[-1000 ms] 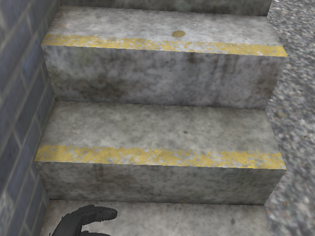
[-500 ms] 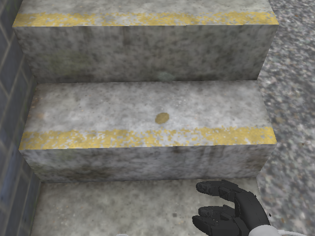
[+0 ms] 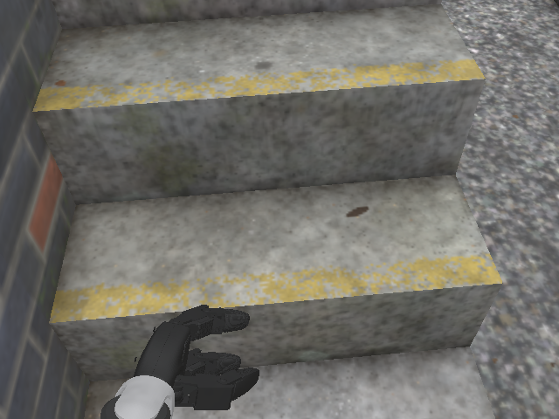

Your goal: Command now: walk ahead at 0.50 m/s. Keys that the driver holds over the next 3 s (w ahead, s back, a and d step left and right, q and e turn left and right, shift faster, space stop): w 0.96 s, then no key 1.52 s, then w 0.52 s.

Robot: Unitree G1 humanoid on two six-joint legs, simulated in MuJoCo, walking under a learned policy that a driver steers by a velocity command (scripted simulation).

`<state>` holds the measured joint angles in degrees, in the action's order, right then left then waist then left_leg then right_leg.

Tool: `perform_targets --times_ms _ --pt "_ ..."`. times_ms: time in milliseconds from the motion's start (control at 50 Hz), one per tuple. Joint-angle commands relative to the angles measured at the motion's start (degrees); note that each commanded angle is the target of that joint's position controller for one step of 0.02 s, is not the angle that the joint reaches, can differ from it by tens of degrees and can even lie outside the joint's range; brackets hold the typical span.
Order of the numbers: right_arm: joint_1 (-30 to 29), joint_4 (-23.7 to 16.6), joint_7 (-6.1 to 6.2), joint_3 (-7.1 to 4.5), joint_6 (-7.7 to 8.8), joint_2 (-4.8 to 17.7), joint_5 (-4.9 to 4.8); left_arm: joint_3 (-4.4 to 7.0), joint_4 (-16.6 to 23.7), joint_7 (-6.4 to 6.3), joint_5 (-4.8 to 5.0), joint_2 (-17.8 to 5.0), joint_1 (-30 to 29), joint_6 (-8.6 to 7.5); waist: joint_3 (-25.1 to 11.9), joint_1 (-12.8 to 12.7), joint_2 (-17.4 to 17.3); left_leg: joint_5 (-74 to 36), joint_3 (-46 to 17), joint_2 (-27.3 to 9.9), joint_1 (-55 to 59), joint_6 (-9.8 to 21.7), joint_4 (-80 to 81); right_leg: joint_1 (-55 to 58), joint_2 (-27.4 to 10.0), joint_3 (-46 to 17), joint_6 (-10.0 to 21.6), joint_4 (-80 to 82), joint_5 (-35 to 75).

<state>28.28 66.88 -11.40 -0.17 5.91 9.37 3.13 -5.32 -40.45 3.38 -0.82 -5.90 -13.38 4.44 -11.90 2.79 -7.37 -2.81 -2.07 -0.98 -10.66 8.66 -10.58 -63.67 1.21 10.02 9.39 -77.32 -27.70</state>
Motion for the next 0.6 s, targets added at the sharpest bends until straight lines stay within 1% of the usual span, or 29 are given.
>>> perform_targets --times_ms 20,40,60,80,100,120,140,160,180,200,240,260,280,300,320,340,360,380,400,420,440,460,480,500,520,540,560,580,600 --pt "-0.4 -7.0 11.62 -2.45 3.24 3.7 -6.56 5.04 -6.0 -0.99 -2.95 -7.6 27.8 -4.12 -15.2 -10.6 13.0 -87.2 0.7 -9.9 -5.0 -1.6 -34.2 49.6 2.7 -14.5 7.3 9.6 -11.1" --pt "-7.2 -8.6 13.87 -1.60 3.93 5.4 -6.96 5.74 -8.5 -2.49 -2.71 -8.8 30.5 -4.51 -10.5 -14.9 24.1 -48.9 1.9 -1.2 -24.8 -2.3 -53.2 54.2 -6.0 -31.1 10.7 27.3 -17.2" --pt "-16.0 -12.4 14.81 -2.83 3.16 6.0 -2.81 7.37 -10.5 -3.62 -2.76 -10.4 29.4 -5.35 -5.3 -15.6 23.8 -3.5 0.3 6.9 -33.0 -3.8 -89.9 47.0 -14.9 -50.0 15.0 43.7 -11.2" --pt "-20.2 -17.9 15.35 -2.83 2.37 3.5 0.22 8.43 -11.4 -3.58 -2.15 -12.0 26.1 -7.28 -0.6 -12.7 11.1 6.4 -9.8 7.5 -41.4 -3.2 -115.1 43.4 -16.0 -51.2 15.4 50.4 -2.3" --pt "-7.0 -7.7 5.87 -4.01 -1.61 8.6 -1.05 6.86 -9.0 -0.37 0.38 -12.4 30.2 -4.88 14.0 -13.4 8.0 -0.6 -25.0 12.2 -56.9 -0.3 -124.8 35.9 -13.3 -61.9 11.3 50.8 1.6" --pt "-4.0 -9.4 4.28 -3.98 -2.51 7.5 -1.43 6.67 -11.0 1.69 1.51 -10.6 25.2 -5.12 14.5 -6.6 7.9 3.6 -25.2 13.7 -64.4 1.3 -123.5 38.3 -13.3 -49.0 9.8 48.5 15.0" --pt "-5.3 -12.6 3.35 -2.54 -2.83 3.3 -0.80 6.23 -13.0 2.30 1.56 -7.4 20.9 -5.98 11.1 -2.6 6.4 9.4 -21.3 12.7 -67.2 2.1 -124.3 40.8 -14.1 -41.0 10.1 49.8 22.0" --pt "-5.7 -14.8 3.18 -1.06 -3.15 2.2 1.90 5.67 -15.4 2.82 0.58 -4.8 21.3 -6.86 7.6 2.3 1.8 6.2 -15.8 7.6 -68.2 3.2 -119.1 42.7 -14.4 -33.8 8.1 49.9 23.9" --pt "-4.5 -14.3 3.70 -0.31 -3.26 0.8 2.92 4.90 -16.2 2.39 0.52 -2.3 19.8 -8.47 8.1 4.3 2.8 9.8 -12.4 6.6 -67.8 3.7 -116.1 41.1 -11.8 -26.3 5.2 52.6 22.0" --pt "-5.4 -14.0 3.64 0.61 -3.50 -0.3 1.81 5.04 -16.8 1.37 -0.73 -2.6 20.2 -8.84 8.7 3.8 10.0 17.9 -8.2 6.9 -66.8 3.3 -125.6 38.7 -11.9 -23.7 5.2 57.0 17.6" --pt "-10.1 -18.2 3.34 2.12 -3.09 -1.6 -0.54 5.30 -21.3 0.07 -4.74 -3.6 28.5 -8.72 8.7 2.8 9.4 18.6 -4.4 5.9 -69.0 4.8 -132.6 38.3 -10.7 -19.3 1.9 57.7 14.7" --pt "-14.7 -20.8 3.89 2.66 -2.72 -1.7 -1.28 5.17 -22.7 -0.16 -6.49 -4.5 32.7 -8.96 10.0 1.4 6.0 15.3 -4.3 5.1 -70.1 5.6 -128.1 39.5 -10.3 -17.3 0.5 57.9 16.0" --pt "-19.5 -24.3 4.51 3.23 -2.90 -2.2 -2.25 5.19 -23.2 -0.11 -7.43 -5.8 36.4 -9.28 10.6 0.2 6.1 13.2 -3.5 3.4 -71.2 6.3 -121.0 41.5 -10.5 -15.4 0.0 59.8 20.0" --pt "-25.9 -29.7 5.41 2.98 -3.82 1.4 -2.74 5.06 -24.2 0.40 -7.84 -7.3 38.8 -9.29 7.7 0.0 4.1 9.5 -0.3 0.3 -68.7 5.0 -104.1 43.6 -10.9 -12.1 -1.6 61.9 25.4" --pt "-30.7 -32.0 5.97 2.70 -4.86 3.0 -3.38 5.13 -24.4 0.03 -7.34 -8.2 42.0 -9.28 7.7 -2.4 7.8 12.2 1.2 -1.2 -69.0 4.0 -98.9 45.8 -11.7 -12.4 -0.9 64.8 25.6" --pt "-33.7 -34.0 5.63 3.05 -6.29 4.1 -3.11 5.42 -21.7 1.30 -5.95 -11.4 35.2 -8.45 7.4 -0.3 9.8 22.7 3.7 -1.9 -56.9 3.4 -89.2 36.4 -13.9 -11.6 0.4 72.3 24.6" --pt "-40.2 -39.5 4.70 4.47 -8.62 3.6 -3.36 6.35 -24.6 3.63 -4.34 -15.6 38.2 -6.56 6.8 1.7 18.6 28.3 6.1 2.2 -45.6 2.5 -83.6 27.5 -15.7 -15.1 6.5 77.6 55.3" --pt "-33.1 -37.8 3.89 3.25 -9.38 4.0 -3.17 7.18 -22.3 4.46 -3.03 -19.8 34.6 -8.71 5.7 6.1 20.9 24.6 9.0 3.3 -40.9 -0.5 -81.3 33.8 -18.1 -13.1 8.0 73.0 82.7" --pt "-19.6 -34.9 4.16 2.84 -10.24 4.7 -2.55 8.34 -21.8 4.67 -2.66 -23.9 32.5 -10.32 0.6 11.7 18.9 16.5 7.0 4.6 -40.0 -1.8 -77.7 45.9 -21.4 -11.4 9.5 65.3 114.4" --pt "-14.6 -33.1 4.25 1.50 -9.78 6.7 -1.52 9.52 -20.3 4.01 -0.06 -24.7 31.1 -11.22 -3.5 12.3 20.0 21.2 10.2 8.0 -40.2 -3.4 -64.7 59.9 -21.9 -10.7 9.6 59.7 122.7" --pt "-14.9 -32.0 4.04 0.17 -10.55 9.7 -0.74 9.16 -21.2 4.35 -0.08 -22.0 35.5 -10.54 -5.1 8.9 20.1 21.9 12.3 11.5 -36.8 -1.8 -58.9 62.6 -20.8 -10.8 11.4 54.8 133.4" --pt "-8.4 -31.4 4.56 -1.05 -11.08 12.7 -0.50 9.28 -22.4 5.05 -3.62 -20.3 39.3 -8.88 -10.1 10.1 18.6 16.9 0.9 10.5 -24.9 2.0 -51.4 59.1 -18.6 -11.6 8.8 40.7 128.6" --pt "-0.7 -27.0 6.11 -2.32 -11.50 15.1 -1.27 8.63 -21.6 6.09 -5.15 -17.1 39.4 -7.53 -12.8 10.3 10.1 26.6 -17.9 3.7 -10.1 7.8 -36.1 42.1 -11.9 -11.9 6.1 26.0 96.4" --pt "6.1 -23.3 7.00 -3.85 -11.29 17.7 -0.59 7.39 -22.5 7.08 -3.19 -12.0 35.8 -5.57 -10.4 12.7 -0.8 48.4 -46.7 -7.9 -9.3 14.0 -15.5 23.4 -1.3 -13.5 0.6 -0.6 40.7" --pt "-8.4 -18.6 16.20 -4.49 -7.64 15.1 -4.16 10.03 -14.6 2.31 0.33 -8.4 30.2 -7.47 -7.9 -0.4 3.9 56.9 -53.3 -9.1 -9.5 5.5 -5.2 33.9 3.0 -19.4 -4.7 -12.8 27.6" --pt "-11.9 -18.6 18.39 -3.22 -5.54 11.6 -5.19 9.05 -13.5 1.14 -1.15 -5.7 31.6 -6.49 -1.4 -4.4 10.0 55.1 -50.7 -10.9 -15.4 2.1 -7.2 28.8 4.4 -22.4 -7.5 -23.9 27.1" --pt "-14.6 -19.0 9.35 -2.75 -4.40 8.7 -1.31 6.00 -17.0 1.34 3.47 -5.9 34.7 -6.08 13.5 2.0 -15.8 54.1 -30.3 -7.0 -22.3 6.2 -21.8 0.3 2.0 -29.4 -2.7 -31.7 30.5" --pt "-11.8 -14.2 7.15 -0.62 -3.61 1.8 0.50 6.11 -16.1 0.68 1.07 -7.4 30.9 -6.35 12.2 1.7 -1.9 47.4 -25.3 -4.5 -21.1 6.3 -23.1 -1.6 2.7 -28.3 -0.6 -35.2 27.7" --pt "-9.7 -11.0 5.94 0.53 -3.13 -1.8 0.46 5.30 -13.9 -0.13 1.79 -6.2 30.5 -6.55 10.0 -0.4 5.7 39.5 -22.8 -4.8 -17.5 5.0 -23.5 -6.8 2.8 -27.1 0.9 -35.3 27.2"
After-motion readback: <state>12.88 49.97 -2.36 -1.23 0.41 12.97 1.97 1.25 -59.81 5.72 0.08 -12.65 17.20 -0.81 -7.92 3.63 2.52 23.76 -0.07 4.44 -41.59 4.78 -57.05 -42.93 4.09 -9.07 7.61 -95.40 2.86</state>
